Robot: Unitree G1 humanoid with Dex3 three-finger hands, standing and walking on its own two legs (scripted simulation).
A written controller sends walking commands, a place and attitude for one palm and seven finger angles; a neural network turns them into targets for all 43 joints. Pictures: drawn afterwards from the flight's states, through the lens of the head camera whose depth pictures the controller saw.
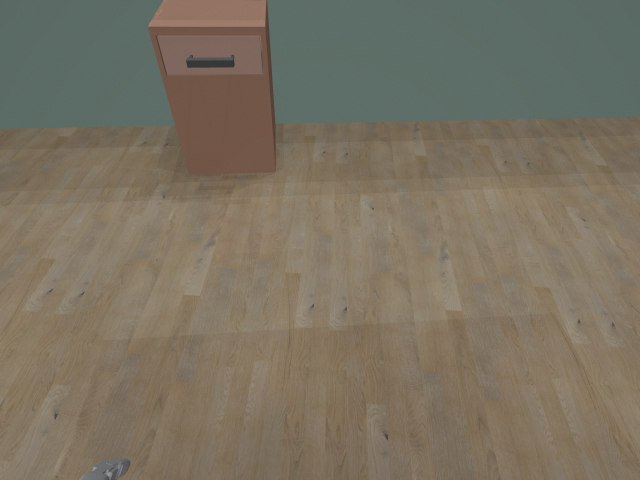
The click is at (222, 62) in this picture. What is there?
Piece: drawer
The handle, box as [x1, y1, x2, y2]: [186, 55, 234, 67]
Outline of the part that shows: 186,59 188,67 233,66 234,64 233,55 231,55 230,57 193,58 192,55 190,55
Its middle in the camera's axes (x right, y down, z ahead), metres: -0.44 -0.71 +1.52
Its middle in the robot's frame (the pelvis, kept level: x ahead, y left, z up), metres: +1.58 +0.50 -0.18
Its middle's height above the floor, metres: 0.59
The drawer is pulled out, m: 0.00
